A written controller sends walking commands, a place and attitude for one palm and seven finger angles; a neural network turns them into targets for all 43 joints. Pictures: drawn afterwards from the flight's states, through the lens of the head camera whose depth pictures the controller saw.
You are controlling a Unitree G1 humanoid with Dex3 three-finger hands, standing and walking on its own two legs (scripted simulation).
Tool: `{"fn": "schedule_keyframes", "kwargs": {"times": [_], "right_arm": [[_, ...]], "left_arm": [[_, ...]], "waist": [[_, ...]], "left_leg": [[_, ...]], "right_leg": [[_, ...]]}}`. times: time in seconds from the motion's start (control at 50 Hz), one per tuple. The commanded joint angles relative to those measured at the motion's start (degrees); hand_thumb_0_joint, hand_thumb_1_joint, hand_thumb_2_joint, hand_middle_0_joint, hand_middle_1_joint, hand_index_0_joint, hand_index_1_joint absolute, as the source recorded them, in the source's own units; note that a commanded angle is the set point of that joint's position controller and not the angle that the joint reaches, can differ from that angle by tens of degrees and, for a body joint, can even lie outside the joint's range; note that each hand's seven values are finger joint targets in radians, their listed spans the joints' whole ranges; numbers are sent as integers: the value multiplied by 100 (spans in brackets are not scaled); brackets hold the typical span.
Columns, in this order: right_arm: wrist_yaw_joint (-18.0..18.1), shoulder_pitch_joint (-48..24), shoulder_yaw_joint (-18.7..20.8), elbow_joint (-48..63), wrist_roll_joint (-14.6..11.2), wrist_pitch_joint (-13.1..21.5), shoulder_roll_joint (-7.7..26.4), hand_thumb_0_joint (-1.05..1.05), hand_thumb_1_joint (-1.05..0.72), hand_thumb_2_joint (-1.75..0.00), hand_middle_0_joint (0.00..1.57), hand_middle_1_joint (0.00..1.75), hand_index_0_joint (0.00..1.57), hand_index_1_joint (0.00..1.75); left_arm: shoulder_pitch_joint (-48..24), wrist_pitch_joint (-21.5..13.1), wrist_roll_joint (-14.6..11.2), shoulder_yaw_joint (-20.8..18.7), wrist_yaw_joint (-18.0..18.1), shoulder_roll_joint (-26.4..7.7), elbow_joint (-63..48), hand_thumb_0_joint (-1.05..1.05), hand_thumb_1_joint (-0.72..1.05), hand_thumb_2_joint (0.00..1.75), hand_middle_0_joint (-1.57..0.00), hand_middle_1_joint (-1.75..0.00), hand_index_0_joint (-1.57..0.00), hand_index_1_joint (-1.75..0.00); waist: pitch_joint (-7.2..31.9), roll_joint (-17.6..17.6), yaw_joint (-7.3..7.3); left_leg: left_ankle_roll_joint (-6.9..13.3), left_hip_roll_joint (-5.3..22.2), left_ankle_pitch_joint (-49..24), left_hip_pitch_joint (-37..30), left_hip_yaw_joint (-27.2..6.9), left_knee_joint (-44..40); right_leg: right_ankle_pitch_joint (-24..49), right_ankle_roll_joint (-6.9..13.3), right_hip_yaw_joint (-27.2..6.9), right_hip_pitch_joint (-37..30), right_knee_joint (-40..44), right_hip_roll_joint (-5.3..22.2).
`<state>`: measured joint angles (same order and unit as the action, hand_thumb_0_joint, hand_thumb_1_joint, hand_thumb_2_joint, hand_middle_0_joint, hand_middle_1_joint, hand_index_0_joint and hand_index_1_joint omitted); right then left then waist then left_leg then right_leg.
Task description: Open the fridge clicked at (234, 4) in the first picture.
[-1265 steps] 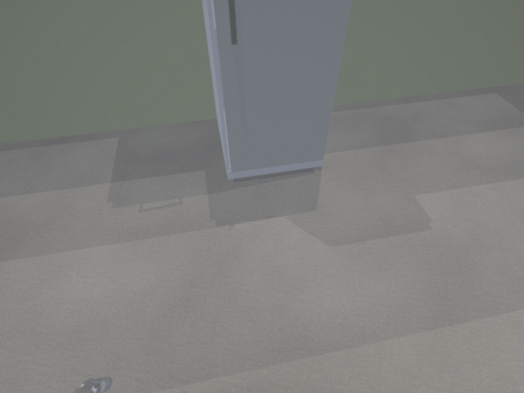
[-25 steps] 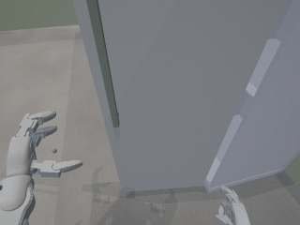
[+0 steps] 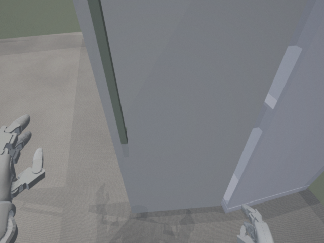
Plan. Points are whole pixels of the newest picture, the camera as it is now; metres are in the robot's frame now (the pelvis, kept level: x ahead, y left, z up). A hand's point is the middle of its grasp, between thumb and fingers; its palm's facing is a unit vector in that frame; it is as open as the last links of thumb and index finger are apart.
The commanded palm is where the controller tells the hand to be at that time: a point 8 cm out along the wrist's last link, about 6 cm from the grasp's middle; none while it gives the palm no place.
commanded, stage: draw the hand back to the body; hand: left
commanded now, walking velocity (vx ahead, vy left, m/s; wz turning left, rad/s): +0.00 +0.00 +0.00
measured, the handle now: (111, 71) +0.43 +0.19 +0.24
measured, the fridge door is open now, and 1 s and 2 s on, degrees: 80 80 80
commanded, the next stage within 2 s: step back with the hand held close in 0.30 s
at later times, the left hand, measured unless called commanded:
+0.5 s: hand (39, 166) +0.19 +0.27 +0.16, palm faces +0.48 -0.79 -0.37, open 7.4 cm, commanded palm +0.13 +0.30 +0.17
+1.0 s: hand out of the picture +0.10 +0.30 +0.16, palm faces +0.49 -0.75 -0.45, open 7.4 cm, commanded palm +0.03 +0.33 +0.17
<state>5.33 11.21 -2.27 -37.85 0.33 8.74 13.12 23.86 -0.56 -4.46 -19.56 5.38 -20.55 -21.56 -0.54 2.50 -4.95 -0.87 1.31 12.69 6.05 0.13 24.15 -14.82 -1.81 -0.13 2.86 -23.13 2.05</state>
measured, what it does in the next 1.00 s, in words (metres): shifts its weight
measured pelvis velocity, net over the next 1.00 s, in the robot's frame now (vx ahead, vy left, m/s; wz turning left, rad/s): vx -0.08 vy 0.02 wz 0.07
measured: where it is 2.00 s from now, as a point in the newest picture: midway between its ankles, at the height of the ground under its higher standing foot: outside the picture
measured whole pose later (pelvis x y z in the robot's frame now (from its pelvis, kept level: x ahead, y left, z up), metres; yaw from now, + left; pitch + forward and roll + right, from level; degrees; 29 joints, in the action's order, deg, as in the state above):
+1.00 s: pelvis -0.08 +0.02 -0.02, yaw +4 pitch -2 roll -2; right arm 4.7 12.1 -1.1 -31.4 -0.5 3.5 12.1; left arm 27.3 -10.4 -1.6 -24.7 7.6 -23.7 -27.1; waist -1.9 0.3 -0.4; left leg 1.8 -0.1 9.8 23.4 -2.0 33.3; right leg -11.5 -2.9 -1.4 17.8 -30.4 1.2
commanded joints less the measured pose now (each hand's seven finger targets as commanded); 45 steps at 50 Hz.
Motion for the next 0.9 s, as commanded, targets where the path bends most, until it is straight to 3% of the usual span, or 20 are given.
{"fn": "schedule_keyframes", "kwargs": {"times": [0.0, 0.08, 0.1, 0.12, 0.16, 0.22, 0.32, 0.38, 0.4, 0.42, 0.44, 0.46, 0.5, 0.54, 0.58, 0.64, 0.68, 0.74, 0.78, 0.88], "right_arm": [[67, -836, 252, 950, 13, 291, 575, 0, -90, -90, 20, 30, 20, 30], [89, -872, 271, 944, 30, 243, 590, 0, -90, -90, 20, 30, 20, 30], [87, -864, 262, 961, 26, 239, 569, 0, -90, -90, 20, 30, 20, 30], [93, -881, 253, 965, 28, 235, 548, 0, -90, -90, 20, 30, 20, 30], [94, -891, 251, 968, 35, 233, 540, 0, -90, -90, 20, 30, 20, 30], [96, -892, 255, 964, 57, 274, 541, 0, -90, -90, 20, 30, 20, 30], [79, -887, 257, 942, 58, 254, 516, 0, -90, -90, 20, 30, 20, 30], [78, -891, 283, 934, 61, 234, 555, 0, -90, -90, 20, 30, 20, 30], [71, -907, 266, 964, 47, 214, 536, 0, -90, -90, 20, 30, 20, 30], [12, -960, 248, 1211, 16, 45, 625, 0, -90, -90, 20, 30, 20, 30], [21, -948, 249, 1058, 42, -68, 539, 0, -90, -90, 20, 30, 20, 30], [13, -965, 273, 1117, 48, -137, 543, 0, -90, -90, 20, 30, 20, 30], [10, -878, 310, 1193, 62, -268, 554, 0, -90, -90, 20, 30, 20, 30], [-11, -778, 366, 1315, 34, -400, 602, 0, -90, -90, 20, 30, 20, 30], [0, -786, 398, 1399, 15, -475, 618, 0, -90, -90, 20, 30, 20, 30], [15, -754, 421, 1522, -14, -575, 590, 0, -90, -90, 20, 30, 20, 30], [38, -756, 450, 1560, -29, -593, 606, 0, -90, -90, 20, 30, 20, 30], [47, -688, 466, 1582, -62, -579, 634, 0, -90, -90, 20, 30, 20, 30], [65, -702, 480, 1574, -53, -500, 707, 0, -90, -90, 20, 30, 20, 30], [64, -690, 491, 1569, -60, -301, 827, 0, -90, -90, 20, 30, 20, 30]], "left_arm": [[-751, -354, 6, -538, 77, -949, -1044, 0, 90, 90, -20, -30, -20, -30], [-803, -366, 4, -642, 78, -1054, -987, 0, 90, 90, -20, -30, -20, -30], [-834, -384, 9, -606, 77, -1018, -1058, 0, 90, 90, -20, -30, -20, -30], [-857, -393, -3, -614, 78, -1022, -1056, 0, 90, 90, -20, -30, -20, -30], [-885, -412, 11, -615, 84, -1029, -1144, 0, 90, 90, -20, -30, -20, -30], [-853, -447, 14, -697, 100, -1112, -1252, 0, 90, 90, -20, -30, -20, -30], [-737, -445, 13, -684, 91, -1044, -1144, 0, 90, 90, -20, -30, -20, -30], [-610, -426, -1, -709, 66, -1029, -917, 0, 90, 90, -20, -30, -20, -30], [-761, -430, -12, -577, 46, -933, -1007, 0, 90, 90, -20, -30, -20, -30], [-1622, -719, 75, -1257, 131, -1734, -1600, 0, 90, 90, -20, -30, -20, -30], [-934, -754, 62, -907, 90, -1248, -1018, 0, 90, 90, -20, -30, -20, -30], [-655, -738, 94, -724, 61, -1101, -950, 0, 90, 90, -20, -30, -20, -30], [-316, -796, 126, -802, 88, -1137, -1095, 0, 90, 90, -20, -30, -20, -30], [81, -825, 111, -817, 118, -1107, -1365, 0, 90, 90, -20, -30, -20, -30], [362, -864, 84, -989, 155, -1250, -1604, 0, 90, 90, -20, -30, -20, -30], [540, -925, 51, -1131, 216, -1360, -1900, 0, 90, 90, -20, -30, -20, -30], [547, -953, 33, -1278, 255, -1512, -1981, 0, 90, 90, -20, -30, -20, -30], [532, -1023, 35, -1226, 296, -1425, -1902, 0, 90, 90, -20, -30, -20, -30], [364, -1112, 80, -1257, 312, -1465, -2003, 0, 90, 90, -20, -30, -20, -30], [252, -1283, 246, -1214, 319, -1246, -1634, 0, 90, 90, -20, -30, -20, -30]], "waist": [[134, 3, 81], [194, -186, 34], [301, 43, 44], [235, -61, 34], [311, 142, 27], [457, 177, 5], [339, 174, 11], [195, -200, 8], [190, -133, 42], [-186, -244, 265], [-123, -622, 325], [-80, -745, 309], [334, -428, 322], [790, -27, 331], [1036, 146, 314], [1232, -13, 330], [1227, -78, 329], [1031, 60, 353], [886, 445, 363], [366, 815, 344]], "left_leg": [[213, -119, -844, -241, 135, -366], [236, -134, -827, -289, 141, -358], [238, -139, -805, -316, 150, -351], [238, -139, -820, -297, 148, -344], [229, -151, -839, -336, 155, -331], [228, -162, -954, -364, 153, -309], [205, -149, -1042, -326, 178, -310], [223, -138, -1040, -272, 170, -324], [240, -134, -977, -296, 185, -334], [295, -74, -754, 220, 121, 4], [286, -103, -825, 238, 68, 191], [277, -108, -976, 228, 79, 287], [256, -78, -1515, 158, 109, 304], [241, -4, -2058, 66, 73, 239], [233, 43, -2362, 1, 68, 214], [232, 112, -2427, 183, -8, 194], [220, 132, -2244, 313, -39, 160], [247, 213, -1576, 688, -159, -40], [311, 290, -706, 1155, -314, -332], [590, 578, 2138, 3096, -789, -1033]], "right_leg": [[958, 118, 272, 473, 434, -239], [919, 110, 272, 460, 491, -251], [913, 115, 241, 408, 440, -209], [943, 111, 253, 427, 444, -215], [952, 125, 243, 397, 442, -213], [1129, 128, 247, 289, 418, -197], [1218, 125, 274, 315, 411, -203], [1217, 108, 290, 374, 484, -235], [1154, 92, 275, 398, 477, -205], [1355, 69, 4, 958, 816, 55], [1489, 90, 73, 1028, 785, 174], [1652, 87, 56, 1091, 756, 230], [2240, 82, 158, 886, 488, 257], [2261, 69, 207, 682, 221, 187], [2232, 48, 231, 652, 102, 131], [2215, 23, 218, 569, -70, 70], [2108, 11, 210, 593, -109, 59], [1479, -11, 185, 675, -158, -30], [993, -13, 173, 527, -266, -128], [159, -12, 91, -236, -943, -328]]}}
